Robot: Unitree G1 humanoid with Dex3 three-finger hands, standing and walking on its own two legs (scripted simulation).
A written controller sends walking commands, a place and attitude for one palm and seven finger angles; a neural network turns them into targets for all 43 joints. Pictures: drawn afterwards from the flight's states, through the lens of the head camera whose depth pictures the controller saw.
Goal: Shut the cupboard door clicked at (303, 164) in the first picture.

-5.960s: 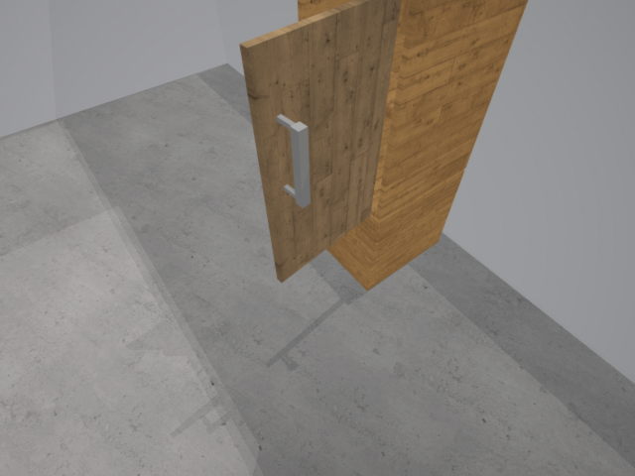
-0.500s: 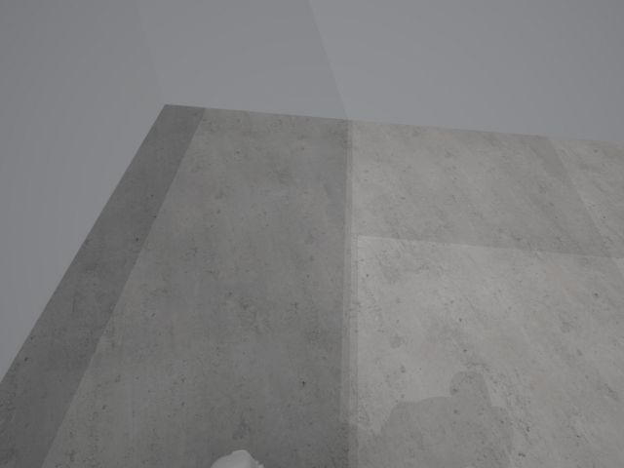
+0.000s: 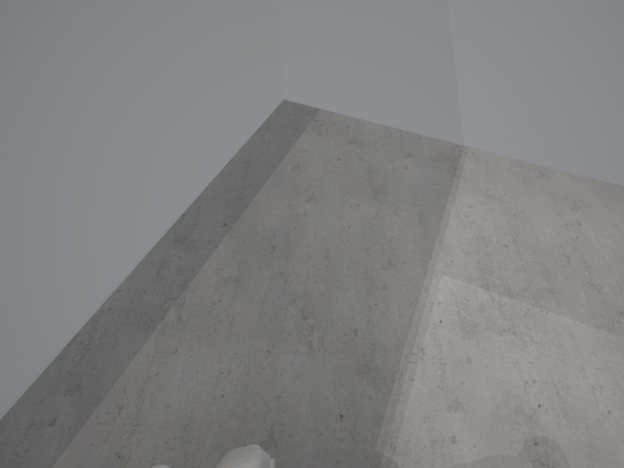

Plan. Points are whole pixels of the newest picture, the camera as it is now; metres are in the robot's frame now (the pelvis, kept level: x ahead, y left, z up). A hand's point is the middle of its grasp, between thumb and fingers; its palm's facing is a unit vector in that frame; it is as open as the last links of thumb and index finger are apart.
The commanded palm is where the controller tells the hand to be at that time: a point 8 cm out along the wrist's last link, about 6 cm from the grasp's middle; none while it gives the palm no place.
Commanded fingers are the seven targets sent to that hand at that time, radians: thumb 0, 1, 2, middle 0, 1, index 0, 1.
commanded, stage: walk to a spot facing it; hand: left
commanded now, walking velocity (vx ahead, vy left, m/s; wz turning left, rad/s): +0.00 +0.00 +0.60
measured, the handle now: out of the picture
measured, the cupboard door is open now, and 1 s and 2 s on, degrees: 97 97 97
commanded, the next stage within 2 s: none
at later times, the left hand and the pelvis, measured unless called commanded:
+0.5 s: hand out of the picture +0.07 +0.21 -0.16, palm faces +0.30 -0.91 -0.29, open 7.4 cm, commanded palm none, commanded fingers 0.00 0.90 0.90 -0.20 -0.30 -0.20 -0.30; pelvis +0.03 -0.03 -0.01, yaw +17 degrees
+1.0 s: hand out of the picture -0.03 +0.19 -0.17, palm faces +0.59 -0.77 -0.25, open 7.4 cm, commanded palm none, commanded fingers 0.00 0.90 0.90 -0.20 -0.30 -0.20 -0.30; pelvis +0.03 -0.04 -0.01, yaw +36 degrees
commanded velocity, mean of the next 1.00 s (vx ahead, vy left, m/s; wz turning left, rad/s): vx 0.00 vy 0.00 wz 0.60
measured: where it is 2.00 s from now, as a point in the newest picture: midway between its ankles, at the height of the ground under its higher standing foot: outside the picture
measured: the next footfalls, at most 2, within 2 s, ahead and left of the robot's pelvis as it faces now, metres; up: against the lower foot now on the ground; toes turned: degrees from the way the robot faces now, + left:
left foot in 0.16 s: +0.07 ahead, +0.12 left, +0.00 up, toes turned +12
right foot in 0.50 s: +0.12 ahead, -0.14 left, +0.00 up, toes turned +15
